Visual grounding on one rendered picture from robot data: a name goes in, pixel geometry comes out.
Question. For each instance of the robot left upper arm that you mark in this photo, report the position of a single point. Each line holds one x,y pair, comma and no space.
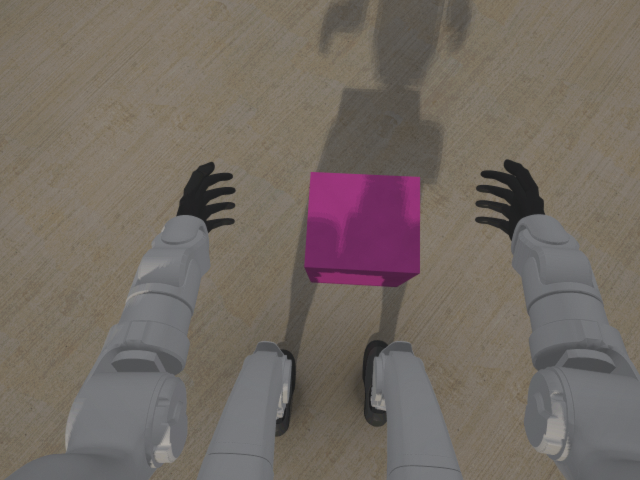
124,426

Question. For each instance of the robot right thigh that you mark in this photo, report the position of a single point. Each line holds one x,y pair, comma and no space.
418,443

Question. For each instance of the robot left hand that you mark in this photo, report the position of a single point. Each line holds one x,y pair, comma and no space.
196,197

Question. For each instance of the robot right forearm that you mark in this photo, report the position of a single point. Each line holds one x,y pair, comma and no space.
569,324

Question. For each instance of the robot right hand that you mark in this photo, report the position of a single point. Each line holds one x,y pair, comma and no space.
524,197

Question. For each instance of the left robot shin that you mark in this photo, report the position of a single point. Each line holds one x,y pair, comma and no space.
272,347

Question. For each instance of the robot right upper arm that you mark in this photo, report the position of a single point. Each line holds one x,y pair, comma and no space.
587,422

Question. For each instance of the robot left forearm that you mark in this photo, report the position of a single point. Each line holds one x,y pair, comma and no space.
151,335

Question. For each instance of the carton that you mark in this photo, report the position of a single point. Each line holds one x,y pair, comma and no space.
363,229

